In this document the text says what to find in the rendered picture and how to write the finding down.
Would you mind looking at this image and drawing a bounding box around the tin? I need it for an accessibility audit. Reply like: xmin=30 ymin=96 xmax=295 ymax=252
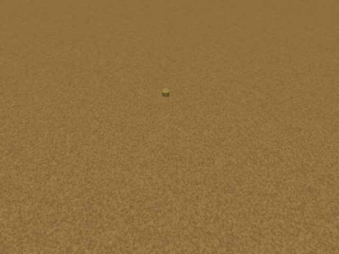
xmin=162 ymin=88 xmax=170 ymax=96

